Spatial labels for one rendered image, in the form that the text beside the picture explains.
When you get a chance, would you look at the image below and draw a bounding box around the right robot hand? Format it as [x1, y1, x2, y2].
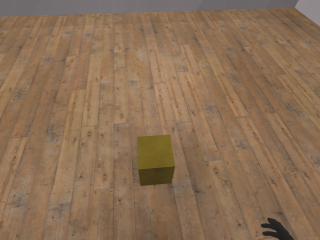
[261, 217, 294, 240]

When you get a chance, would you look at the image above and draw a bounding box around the carton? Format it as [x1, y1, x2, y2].
[137, 134, 175, 186]

